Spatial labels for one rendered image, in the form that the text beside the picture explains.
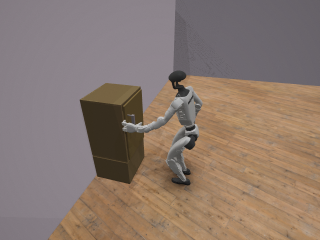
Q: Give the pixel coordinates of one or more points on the robot left hand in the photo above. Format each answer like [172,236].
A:
[129,127]

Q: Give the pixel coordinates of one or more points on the robot left upper arm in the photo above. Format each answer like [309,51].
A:
[174,107]

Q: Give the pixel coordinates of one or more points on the right robot forearm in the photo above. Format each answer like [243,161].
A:
[196,111]

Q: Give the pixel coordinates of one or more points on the right robot shin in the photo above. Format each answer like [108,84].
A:
[180,159]

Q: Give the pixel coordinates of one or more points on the robot right upper arm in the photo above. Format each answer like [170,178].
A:
[197,100]

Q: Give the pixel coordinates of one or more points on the handle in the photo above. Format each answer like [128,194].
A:
[132,118]

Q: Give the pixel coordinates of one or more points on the left robot forearm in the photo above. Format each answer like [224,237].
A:
[146,128]

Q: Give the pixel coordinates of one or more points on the cupboard door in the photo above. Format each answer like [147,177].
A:
[133,106]

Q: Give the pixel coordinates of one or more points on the robot torso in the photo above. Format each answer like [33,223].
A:
[187,115]

